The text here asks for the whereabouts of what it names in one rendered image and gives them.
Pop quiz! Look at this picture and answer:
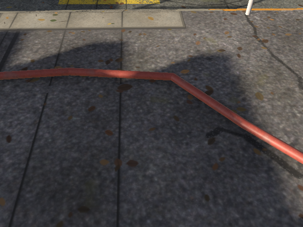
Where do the stairs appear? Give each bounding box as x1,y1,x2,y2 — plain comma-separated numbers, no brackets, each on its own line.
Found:
15,9,176,12

